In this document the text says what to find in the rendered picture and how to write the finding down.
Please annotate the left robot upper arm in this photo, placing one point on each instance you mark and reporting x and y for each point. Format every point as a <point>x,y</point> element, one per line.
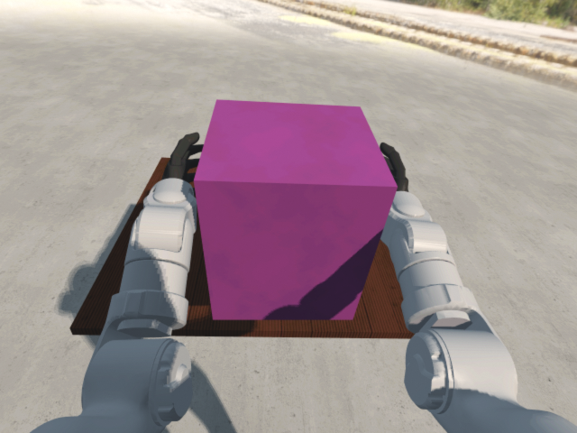
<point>132,386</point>

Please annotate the table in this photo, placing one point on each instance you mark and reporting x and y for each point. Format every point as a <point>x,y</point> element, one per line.
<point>378,314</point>

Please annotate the robot right hand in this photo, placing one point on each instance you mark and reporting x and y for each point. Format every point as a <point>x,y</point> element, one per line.
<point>396,166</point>

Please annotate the right robot upper arm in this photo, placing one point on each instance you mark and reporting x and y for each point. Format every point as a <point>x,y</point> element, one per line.
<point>467,380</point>

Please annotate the robot left forearm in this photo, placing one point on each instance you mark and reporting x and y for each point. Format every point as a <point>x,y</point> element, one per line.
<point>151,301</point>

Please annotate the robot right forearm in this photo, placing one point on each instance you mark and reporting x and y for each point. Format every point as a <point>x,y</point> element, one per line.
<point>432,290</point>

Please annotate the robot left hand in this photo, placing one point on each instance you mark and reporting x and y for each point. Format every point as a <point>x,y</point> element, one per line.
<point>179,164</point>

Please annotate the carton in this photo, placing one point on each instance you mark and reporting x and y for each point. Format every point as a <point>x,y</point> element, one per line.
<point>292,200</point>

